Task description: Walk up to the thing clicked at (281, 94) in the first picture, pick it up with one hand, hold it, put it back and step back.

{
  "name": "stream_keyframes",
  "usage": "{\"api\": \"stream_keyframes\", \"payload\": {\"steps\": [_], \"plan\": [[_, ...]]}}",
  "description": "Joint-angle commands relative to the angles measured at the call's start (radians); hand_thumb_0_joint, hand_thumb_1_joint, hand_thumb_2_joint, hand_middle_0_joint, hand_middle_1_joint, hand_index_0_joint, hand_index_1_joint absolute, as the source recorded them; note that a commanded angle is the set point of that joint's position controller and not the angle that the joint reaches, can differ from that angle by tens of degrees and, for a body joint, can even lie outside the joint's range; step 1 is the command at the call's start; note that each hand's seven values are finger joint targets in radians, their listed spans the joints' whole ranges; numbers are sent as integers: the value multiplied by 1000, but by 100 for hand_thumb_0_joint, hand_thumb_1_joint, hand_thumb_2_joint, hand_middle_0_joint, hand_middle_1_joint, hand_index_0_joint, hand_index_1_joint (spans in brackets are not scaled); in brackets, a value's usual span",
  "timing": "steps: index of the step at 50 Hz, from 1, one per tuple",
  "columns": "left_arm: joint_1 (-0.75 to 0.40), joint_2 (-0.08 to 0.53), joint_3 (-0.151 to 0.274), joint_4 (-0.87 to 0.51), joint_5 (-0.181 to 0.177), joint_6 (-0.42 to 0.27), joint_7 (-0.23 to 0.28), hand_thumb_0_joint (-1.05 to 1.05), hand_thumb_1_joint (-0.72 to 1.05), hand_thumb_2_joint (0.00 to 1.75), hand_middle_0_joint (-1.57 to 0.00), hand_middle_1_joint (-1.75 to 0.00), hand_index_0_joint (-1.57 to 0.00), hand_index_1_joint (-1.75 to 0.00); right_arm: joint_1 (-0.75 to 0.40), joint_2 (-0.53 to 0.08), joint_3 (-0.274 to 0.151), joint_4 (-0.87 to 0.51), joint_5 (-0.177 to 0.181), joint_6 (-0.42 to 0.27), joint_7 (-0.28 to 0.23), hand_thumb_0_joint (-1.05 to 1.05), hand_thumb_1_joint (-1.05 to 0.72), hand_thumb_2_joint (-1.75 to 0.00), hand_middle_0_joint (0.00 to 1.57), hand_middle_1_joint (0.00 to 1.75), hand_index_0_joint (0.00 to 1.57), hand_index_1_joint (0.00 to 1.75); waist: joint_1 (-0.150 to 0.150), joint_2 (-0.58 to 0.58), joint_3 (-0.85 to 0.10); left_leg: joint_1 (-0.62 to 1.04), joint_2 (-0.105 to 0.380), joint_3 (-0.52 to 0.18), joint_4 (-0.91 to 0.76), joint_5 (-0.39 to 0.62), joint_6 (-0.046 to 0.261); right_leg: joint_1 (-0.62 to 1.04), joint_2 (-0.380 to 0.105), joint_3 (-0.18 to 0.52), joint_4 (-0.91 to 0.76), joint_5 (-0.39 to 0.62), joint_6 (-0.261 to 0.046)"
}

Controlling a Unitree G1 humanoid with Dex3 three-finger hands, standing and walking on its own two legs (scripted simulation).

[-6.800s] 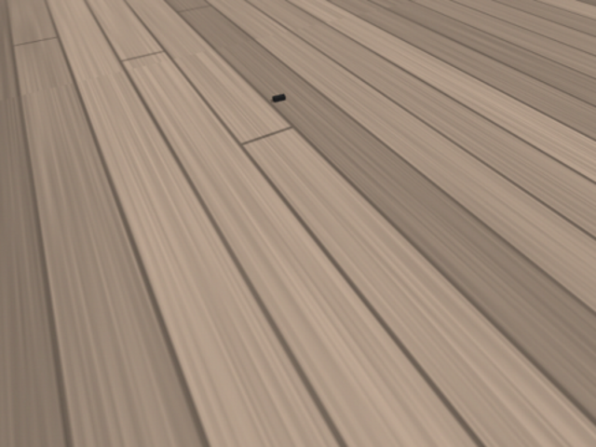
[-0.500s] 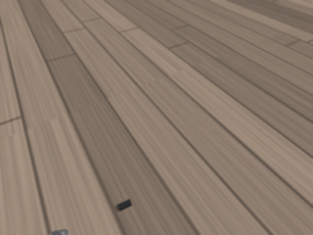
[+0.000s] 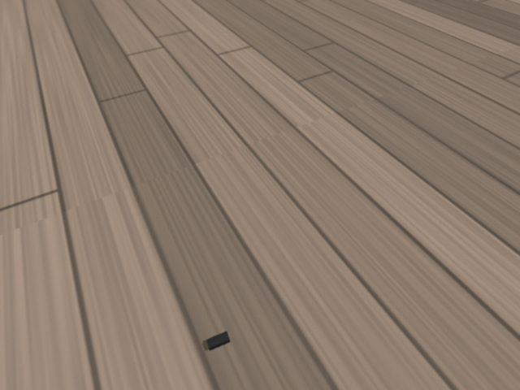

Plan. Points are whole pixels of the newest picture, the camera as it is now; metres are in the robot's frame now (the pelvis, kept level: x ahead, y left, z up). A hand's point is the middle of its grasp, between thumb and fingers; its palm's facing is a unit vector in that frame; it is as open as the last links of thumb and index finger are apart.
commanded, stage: walk up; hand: left
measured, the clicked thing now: (218, 340) +0.43 +0.19 -0.77
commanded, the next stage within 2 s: stand in 0.22 s
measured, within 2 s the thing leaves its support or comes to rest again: neither
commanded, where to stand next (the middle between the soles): +0.05 -0.02 m, yaw -2 degrees
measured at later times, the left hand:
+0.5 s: hand out of the picture +0.08 +0.26 -0.15, palm faces -0.03 -0.94 -0.33, open 7.4 cm
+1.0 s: hand out of the picture +0.07 +0.25 -0.15, palm faces -0.04 -0.94 -0.33, open 7.4 cm
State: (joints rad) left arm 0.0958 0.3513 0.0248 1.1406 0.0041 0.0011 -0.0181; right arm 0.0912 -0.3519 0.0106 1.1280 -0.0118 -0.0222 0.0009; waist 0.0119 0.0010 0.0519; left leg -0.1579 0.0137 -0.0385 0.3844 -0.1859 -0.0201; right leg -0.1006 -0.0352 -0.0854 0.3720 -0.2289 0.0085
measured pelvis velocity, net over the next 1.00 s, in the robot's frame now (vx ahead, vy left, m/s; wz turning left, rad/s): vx -0.01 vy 0.00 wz -0.02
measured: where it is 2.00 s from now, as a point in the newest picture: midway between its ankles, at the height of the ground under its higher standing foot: outside the picture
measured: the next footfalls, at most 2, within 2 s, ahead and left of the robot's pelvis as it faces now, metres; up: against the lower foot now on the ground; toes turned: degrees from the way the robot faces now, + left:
none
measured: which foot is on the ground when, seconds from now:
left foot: down 0.00-1.00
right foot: down 0.00-1.00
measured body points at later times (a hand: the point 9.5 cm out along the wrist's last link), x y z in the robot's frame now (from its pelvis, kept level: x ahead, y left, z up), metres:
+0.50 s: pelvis +0.00 +0.00 +0.00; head +0.02 +0.00 +0.45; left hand +0.08 +0.30 -0.13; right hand +0.08 -0.30 -0.13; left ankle +0.02 +0.13 -0.75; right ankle -0.02 -0.12 -0.75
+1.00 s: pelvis -0.01 +0.00 +0.00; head +0.00 +0.00 +0.45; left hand +0.07 +0.30 -0.13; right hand +0.06 -0.30 -0.13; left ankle +0.02 +0.13 -0.75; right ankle -0.02 -0.12 -0.75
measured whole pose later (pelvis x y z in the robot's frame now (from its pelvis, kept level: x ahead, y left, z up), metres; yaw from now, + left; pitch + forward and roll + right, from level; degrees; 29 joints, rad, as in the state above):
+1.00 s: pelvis -0.01 +0.00 +0.00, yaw -1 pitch -2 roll +0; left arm 0.11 0.35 0.00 1.15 0.01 -0.01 -0.01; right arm 0.10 -0.35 0.01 1.15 -0.01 -0.01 0.01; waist 0.00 0.00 0.04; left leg -0.14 0.02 -0.02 0.31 -0.13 -0.02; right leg -0.10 -0.03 -0.07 0.31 -0.18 0.01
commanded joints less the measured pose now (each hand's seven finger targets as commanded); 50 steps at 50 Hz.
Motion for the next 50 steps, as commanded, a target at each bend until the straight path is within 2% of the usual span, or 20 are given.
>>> {"api": "stream_keyframes", "payload": {"steps": [1, 10, 11, 13, 17, 18, 23, 31, 37, 43, 45, 47, 49, 50], "plan": [[-59, 213, 41, -75, 4, -22, 15, 0, 90, 90, -20, -30, -20, -30, -40, -217, -43, -60, 4, -19, -14, 0, -90, -90, 20, 30, 20, 30, -6, -4, -87, 6, 87, -56, -40, 203, 43, 19, -98, 94, -73, 123, -28], [-59, 212, 45, -88, 9, -21, 14, 0, 90, 90, -20, -30, -20, -30, -41, -219, -45, -65, 0, -17, -13, 0, -90, -90, 20, 30, 20, 30, -8, 19, -82, -19, 87, -70, -58, 153, 41, 34, -92, 89, -81, 75, -30], [-65, 206, 34, -75, 3, -23, 18, 0, 90, 90, -20, -30, -20, -30, -79, -215, -44, -66, 1, -13, -15, 0, -90, -90, 20, 30, 20, 30, -1, 39, -69, -9, 109, -72, -76, 193, 35, 12, -112, 110, -97, 116, -26], [-65, 205, 32, -70, 0, -26, 19, 0, 90, 90, -20, -30, -20, -30, -70, -213, -41, -62, 4, -14, -14, 0, -90, -90, 20, 30, 20, 30, -8, 44, -81, 9, 112, -75, -76, 240, 30, 26, -111, 111, -94, 154, -22], [-63, 212, 29, -62, 1, -29, 22, 0, 90, 90, -20, -30, -20, -30, -63, -207, -42, -53, 4, -10, -11, 0, -90, -90, 20, 30, 20, 30, -8, 3, -110, 25, 115, -74, -90, 229, 28, 45, -108, 100, -96, 142, -20], [-63, 203, 24, -59, 1, -30, 21, 0, 90, 90, -20, -30, -20, -30, -65, -213, -43, -50, 5, -8, -11, 0, -90, -90, 20, 30, 20, 30, -7, 7, -105, 19, 114, -73, -96, 198, 29, 42, -108, 105, -106, 124, -19], [-61, 206, 20, -55, 1, -34, 22, 0, 90, 90, -20, -30, -20, -30, -61, -217, -43, -43, 5, -9, -8, 0, -90, -90, 20, 30, 20, 30, -13, 7, -114, 42, 113, -66, -101, 190, 31, 35, -115, 113, -113, 140, -19], [-56, 209, 18, -51, 2, -35, 25, 0, 90, 90, -20, -30, -20, -30, -59, -212, -44, -37, 3, -10, -8, 0, -90, -90, 20, 30, 20, 30, -8, -7, -123, 51, 122, -67, -100, 254, 34, 48, -116, 103, -105, 188, -19], [-44, 212, 16, -51, 3, -34, 25, 0, 90, 90, -20, -30, -20, -30, -52, -210, -43, -34, 4, -9, -7, 0, -90, -90, 20, 30, 20, 30, -10, 4, -89, 44, 120, -64, -113, 205, 30, 21, -115, 109, -119, 138, -19], [-44, 212, 17, -49, 4, -30, 24, 0, 90, 90, -20, -30, -20, -30, -49, -208, -43, -33, 3, -5, -5, 0, -90, -90, 20, 30, 20, 30, -11, 2, -66, 12, 111, -67, -133, 100, 29, 5, -110, 110, -130, 52, -20], [-38, 210, 15, -51, 6, -32, 23, 0, 90, 90, -20, -30, -20, -30, -50, -210, -44, -34, 4, -7, -4, 0, -90, -90, 20, 30, 20, 30, -11, -2, -65, 24, 114, -67, -127, 112, 32, -1, -112, 113, -133, 58, -21], [-31, 212, 16, -49, 7, -31, 22, 0, 90, 90, -20, -30, -20, -30, -45, -209, -42, -34, 3, -6, -3, 0, -90, -90, 20, 30, 20, 30, -14, 12, -52, 17, 105, -65, -131, 51, 27, -27, -107, 115, -142, 10, -16], [-36, 217, 18, -55, 8, -31, 23, 0, 90, 90, -20, -30, -20, -30, -43, -210, -45, -36, 2, -6, -3, 0, -90, -90, 20, 30, 20, 30, -13, 8, -61, 14, 110, -71, -131, 63, 31, -16, -110, 117, -136, 20, -23], [-39, 216, 17, -58, 8, -33, 23, 0, 90, 90, -20, -30, -20, -30, -38, -212, -44, -38, 1, -7, -3, 0, -90, -90, 20, 30, 20, 30, -14, 10, -75, 20, 115, -70, -126, 94, 35, -3, -115, 120, -130, 56, -24]]}}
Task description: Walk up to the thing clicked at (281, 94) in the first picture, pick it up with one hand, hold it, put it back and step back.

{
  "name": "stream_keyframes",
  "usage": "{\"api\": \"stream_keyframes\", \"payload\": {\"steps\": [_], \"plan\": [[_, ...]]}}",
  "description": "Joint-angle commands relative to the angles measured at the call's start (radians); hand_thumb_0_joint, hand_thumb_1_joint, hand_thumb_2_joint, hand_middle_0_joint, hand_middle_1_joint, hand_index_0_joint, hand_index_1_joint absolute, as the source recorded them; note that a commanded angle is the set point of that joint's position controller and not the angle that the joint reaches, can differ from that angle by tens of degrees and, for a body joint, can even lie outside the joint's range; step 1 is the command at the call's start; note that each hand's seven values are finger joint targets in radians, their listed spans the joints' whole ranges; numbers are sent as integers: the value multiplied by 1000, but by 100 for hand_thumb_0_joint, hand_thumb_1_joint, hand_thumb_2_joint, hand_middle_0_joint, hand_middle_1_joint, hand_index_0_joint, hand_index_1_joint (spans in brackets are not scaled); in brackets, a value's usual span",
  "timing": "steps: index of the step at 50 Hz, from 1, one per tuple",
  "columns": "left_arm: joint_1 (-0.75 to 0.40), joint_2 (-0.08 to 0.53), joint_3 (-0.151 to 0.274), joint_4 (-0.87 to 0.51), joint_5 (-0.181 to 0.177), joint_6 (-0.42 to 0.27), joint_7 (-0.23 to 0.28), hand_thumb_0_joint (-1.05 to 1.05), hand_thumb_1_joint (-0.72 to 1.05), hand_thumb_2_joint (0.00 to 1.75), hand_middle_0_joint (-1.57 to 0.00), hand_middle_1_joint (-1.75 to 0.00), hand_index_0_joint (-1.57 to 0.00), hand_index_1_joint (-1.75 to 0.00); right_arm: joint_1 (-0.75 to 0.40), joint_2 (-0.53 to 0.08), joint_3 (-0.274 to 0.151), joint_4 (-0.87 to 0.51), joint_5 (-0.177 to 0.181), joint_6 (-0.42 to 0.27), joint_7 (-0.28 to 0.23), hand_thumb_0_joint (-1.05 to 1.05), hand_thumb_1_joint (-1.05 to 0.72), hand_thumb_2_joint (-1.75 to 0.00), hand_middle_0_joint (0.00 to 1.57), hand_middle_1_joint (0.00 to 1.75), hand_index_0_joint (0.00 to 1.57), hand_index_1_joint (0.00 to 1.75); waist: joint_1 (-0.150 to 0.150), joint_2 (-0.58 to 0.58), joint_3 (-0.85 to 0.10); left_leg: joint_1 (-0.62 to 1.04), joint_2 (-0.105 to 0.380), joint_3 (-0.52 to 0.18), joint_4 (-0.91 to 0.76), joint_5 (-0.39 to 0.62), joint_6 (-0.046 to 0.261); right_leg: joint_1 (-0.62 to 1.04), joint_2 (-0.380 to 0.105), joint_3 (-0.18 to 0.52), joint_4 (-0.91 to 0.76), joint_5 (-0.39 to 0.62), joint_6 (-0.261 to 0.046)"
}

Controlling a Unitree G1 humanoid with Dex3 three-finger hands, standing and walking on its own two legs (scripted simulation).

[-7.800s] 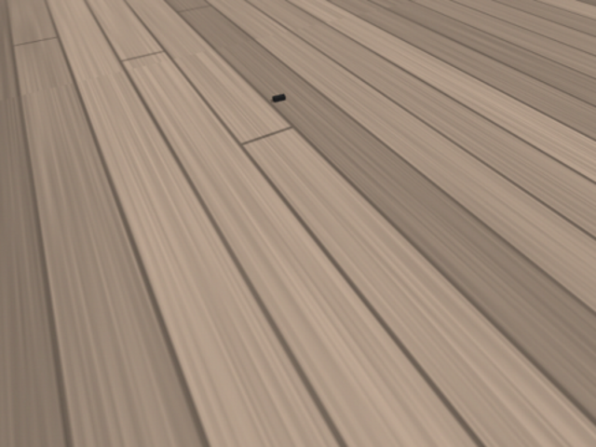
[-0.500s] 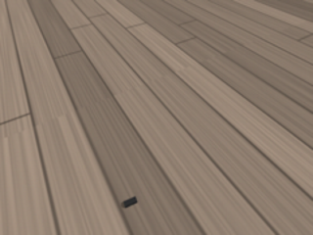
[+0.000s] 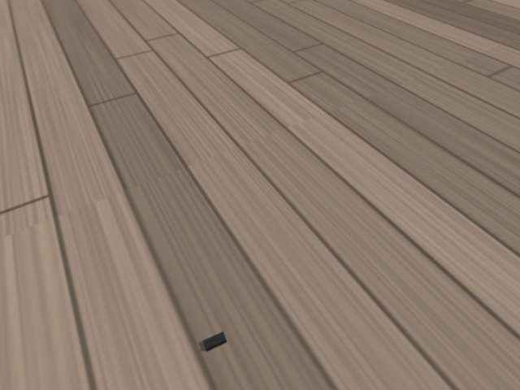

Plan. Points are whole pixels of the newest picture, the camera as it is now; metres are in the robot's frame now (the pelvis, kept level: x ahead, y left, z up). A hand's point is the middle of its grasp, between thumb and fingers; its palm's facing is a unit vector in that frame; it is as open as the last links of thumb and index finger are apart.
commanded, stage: stand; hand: left
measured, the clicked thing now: (214, 341) +0.44 +0.19 -0.77
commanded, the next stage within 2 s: none
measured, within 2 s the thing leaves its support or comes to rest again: neither
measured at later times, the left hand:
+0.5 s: hand out of the picture +0.08 +0.25 -0.16, palm faces -0.03 -0.94 -0.34, open 7.4 cm
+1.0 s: hand out of the picture +0.10 +0.25 -0.16, palm faces -0.03 -0.94 -0.34, open 7.4 cm
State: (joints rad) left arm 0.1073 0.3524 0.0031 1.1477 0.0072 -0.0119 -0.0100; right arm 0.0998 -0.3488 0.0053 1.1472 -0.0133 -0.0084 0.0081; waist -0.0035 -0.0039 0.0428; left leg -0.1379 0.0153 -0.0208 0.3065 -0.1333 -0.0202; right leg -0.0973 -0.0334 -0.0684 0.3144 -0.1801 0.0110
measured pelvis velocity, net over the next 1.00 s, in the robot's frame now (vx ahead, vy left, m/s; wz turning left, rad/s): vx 0.02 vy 0.00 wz -0.01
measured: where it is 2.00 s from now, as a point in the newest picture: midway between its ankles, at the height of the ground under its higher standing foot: outside the picture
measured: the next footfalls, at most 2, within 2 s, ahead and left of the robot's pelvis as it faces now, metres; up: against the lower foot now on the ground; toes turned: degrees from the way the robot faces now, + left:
none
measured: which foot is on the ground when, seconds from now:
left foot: down 0.00-1.00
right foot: down 0.00-1.00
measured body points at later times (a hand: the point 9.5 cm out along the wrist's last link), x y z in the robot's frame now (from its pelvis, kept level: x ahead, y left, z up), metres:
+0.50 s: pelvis +0.01 +0.00 +0.00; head +0.02 +0.00 +0.45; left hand +0.08 +0.30 -0.13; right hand +0.08 -0.30 -0.14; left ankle +0.02 +0.13 -0.75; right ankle +0.00 -0.12 -0.75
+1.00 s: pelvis +0.02 +0.00 +0.00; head +0.03 +0.00 +0.45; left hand +0.10 +0.30 -0.13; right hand +0.10 -0.30 -0.13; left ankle +0.02 +0.13 -0.75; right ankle +0.00 -0.12 -0.75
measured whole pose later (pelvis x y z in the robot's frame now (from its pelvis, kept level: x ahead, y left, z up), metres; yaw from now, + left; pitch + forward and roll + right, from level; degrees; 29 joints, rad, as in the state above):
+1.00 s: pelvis +0.02 +0.00 +0.00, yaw -1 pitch -2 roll +0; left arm 0.10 0.35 0.00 1.13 0.00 -0.01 0.00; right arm 0.09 -0.35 0.01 1.13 -0.01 -0.01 0.00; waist 0.00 0.00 0.05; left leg -0.11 0.02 -0.01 0.31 -0.16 -0.03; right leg -0.07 -0.03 -0.06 0.31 -0.20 0.01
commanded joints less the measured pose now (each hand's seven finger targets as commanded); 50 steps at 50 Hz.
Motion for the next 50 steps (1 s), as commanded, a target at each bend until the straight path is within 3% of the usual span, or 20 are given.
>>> {"api": "stream_keyframes", "payload": {"steps": [1, 9, 13, 21, 24, 27, 32, 40, 43, 50], "plan": [[-52, 218, 40, -67, 4, -21, 16, 0, 90, 90, -20, -30, -20, -30, -47, -213, -39, -57, 2, -20, -10, 0, -90, -90, 20, 30, 20, 30, 2, 6, -63, -9, 111, -87, -46, 50, 33, -4, -115, 100, -72, 7, -25], [-34, 215, 38, -60, 1, -19, 14, 0, 90, 90, -20, -30, -20, -30, -44, -212, -36, -55, 5, -21, -12, 0, -90, -90, 20, 30, 20, 30, 5, 9, -64, 7, 114, -90, -42, 77, 32, -5, -113, 98, -64, 30, -25], [-29, 214, 37, -62, 3, -17, 14, 0, 90, 90, -20, -30, -20, -30, -38, -215, -37, -55, 4, -18, -12, 0, -90, -90, 20, 30, 20, 30, 5, -1, -56, -6, 110, -89, -45, 22, 33, -14, -111, 100, -70, -20, -26], [-24, 211, 34, -65, 1, -20, 15, 0, 90, 90, -20, -30, -20, -30, -35, -217, -36, -55, 4, -21, -13, 0, -90, -90, 20, 30, 20, 30, 6, 18, -66, 12, 115, -85, -29, 121, 28, -1, -115, 102, -61, 68, -28], [-23, 214, 37, -62, -1, -19, 15, 0, 90, 90, -20, -30, -20, -30, -29, -213, -34, -53, 4, -20, -13, 0, -90, -90, 20, 30, 20, 30, 4, 23, -70, 4, 110, -82, -37, 78, 29, 7, -116, 104, -64, 47, -26], [-23, 215, 35, -66, 2, -19, 16, 0, 90, 90, -20, -30, -20, -30, -36, -211, -34, -58, 5, -21, -14, 0, -90, -90, 20, 30, 20, 30, 7, 7, -80, 27, 118, -83, -27, 150, 28, 9, -115, 97, -52, 106, -28], [-31, 212, 35, -69, 2, -21, 18, 0, 90, 90, -20, -30, -20, -30, -35, -213, -35, -58, 5, -19, -15, 0, -90, -90, 20, 30, 20, 30, 4, 0, -86, 34, 120, -76, -15, 173, 28, 24, -118, 99, -52, 151, -25], [-34, 213, 40, -70, 1, -17, 17, 0, 90, 90, -20, -30, -20, -30, -32, -214, -34, -60, 4, -21, -20, 0, -90, -90, 20, 30, 20, 30, 5, 13, -93, 44, 122, -71, -27, 191, 24, 30, -116, 98, -45, 151, -28], [-21, 212, 39, -69, 1, -20, 20, 0, 90, 90, -20, -30, -20, -30, -40, -214, -37, -65, 4, -21, -19, 0, -90, -90, 20, 30, 20, 30, 10, -4, -112, 59, 126, -68, -2, 263, 30, 55, -120, 92, -33, 255, -22], [-32, 211, 40, -72, 1, -18, 21, 0, 90, 90, -20, -30, -20, -30, -42, -212, -37, -68, 5, -17, -20, 0, -90, -90, 20, 30, 20, 30, 4, 1, -86, 52, 122, -63, -15, 212, 27, 44, -116, 92, -49, 203, -24]]}}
